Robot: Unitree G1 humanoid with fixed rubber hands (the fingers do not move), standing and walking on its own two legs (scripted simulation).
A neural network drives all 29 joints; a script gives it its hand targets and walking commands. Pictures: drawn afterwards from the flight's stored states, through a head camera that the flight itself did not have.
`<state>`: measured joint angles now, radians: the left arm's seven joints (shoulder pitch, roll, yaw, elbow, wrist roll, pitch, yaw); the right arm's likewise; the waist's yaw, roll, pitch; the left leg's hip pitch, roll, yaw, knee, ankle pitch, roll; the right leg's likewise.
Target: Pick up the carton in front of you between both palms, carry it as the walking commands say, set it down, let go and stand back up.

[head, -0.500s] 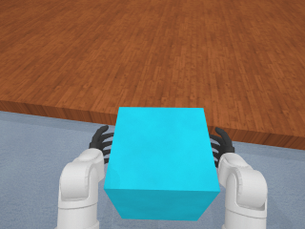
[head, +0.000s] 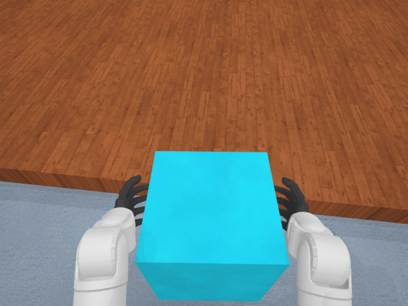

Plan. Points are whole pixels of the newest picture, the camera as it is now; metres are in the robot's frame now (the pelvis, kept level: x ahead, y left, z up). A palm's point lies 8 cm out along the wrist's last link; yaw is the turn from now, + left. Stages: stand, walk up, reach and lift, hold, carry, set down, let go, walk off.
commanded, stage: carry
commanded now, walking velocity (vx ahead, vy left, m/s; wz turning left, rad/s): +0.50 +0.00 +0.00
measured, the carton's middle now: (209, 230) +0.26 -0.01 -0.02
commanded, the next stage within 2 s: none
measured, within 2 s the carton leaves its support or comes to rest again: neither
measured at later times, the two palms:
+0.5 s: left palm (143, 56) +0.65 +0.15 +0.12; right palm (258, 51) +0.70 -0.14 +0.12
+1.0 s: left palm (152, 8) +0.89 +0.16 +0.14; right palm (249, 9) +0.91 -0.14 +0.13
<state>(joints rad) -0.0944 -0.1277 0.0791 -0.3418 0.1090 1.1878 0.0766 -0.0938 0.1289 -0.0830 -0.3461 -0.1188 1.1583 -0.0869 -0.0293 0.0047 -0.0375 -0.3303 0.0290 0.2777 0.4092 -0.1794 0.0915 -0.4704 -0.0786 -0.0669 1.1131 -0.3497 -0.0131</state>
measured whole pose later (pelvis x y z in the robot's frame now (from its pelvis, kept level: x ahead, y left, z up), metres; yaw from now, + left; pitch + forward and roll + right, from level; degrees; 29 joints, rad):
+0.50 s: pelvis +0.32 -0.03 -0.01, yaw +4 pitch +5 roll +0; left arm -0.60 -0.01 0.14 -0.19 0.02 1.30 0.16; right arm -0.64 -0.02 -0.19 -0.17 -0.03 1.30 -0.12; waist 0.06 0.05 0.05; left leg -0.53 0.05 0.04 1.17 -0.39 0.05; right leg -0.40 -0.03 -0.23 0.50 -0.18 -0.09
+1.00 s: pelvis +0.51 -0.01 -0.01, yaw +3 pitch +7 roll +0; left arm -0.76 -0.09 0.33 -0.19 0.09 1.31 0.14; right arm -0.79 0.04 -0.30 -0.14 -0.05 1.28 -0.15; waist 0.00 0.04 0.08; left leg -0.35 0.01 0.10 0.52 -0.28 0.03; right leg -0.31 0.00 -0.10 0.53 -0.32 -0.04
